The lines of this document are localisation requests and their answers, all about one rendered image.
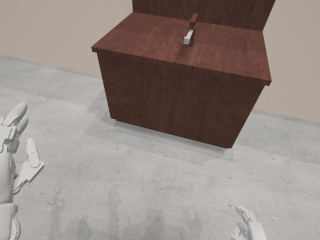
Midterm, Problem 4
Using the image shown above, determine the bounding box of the left robot forearm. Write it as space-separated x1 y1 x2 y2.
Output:
0 203 21 240

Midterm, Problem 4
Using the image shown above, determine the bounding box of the robot right hand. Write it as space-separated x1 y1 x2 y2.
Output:
231 204 268 240

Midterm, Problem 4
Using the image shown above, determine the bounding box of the tap lever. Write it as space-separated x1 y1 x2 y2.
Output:
183 29 194 45

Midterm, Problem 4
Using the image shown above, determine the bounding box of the counter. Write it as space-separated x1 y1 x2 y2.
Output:
91 0 276 149

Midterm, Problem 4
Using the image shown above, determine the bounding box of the robot left hand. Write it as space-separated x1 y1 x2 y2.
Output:
0 101 44 204

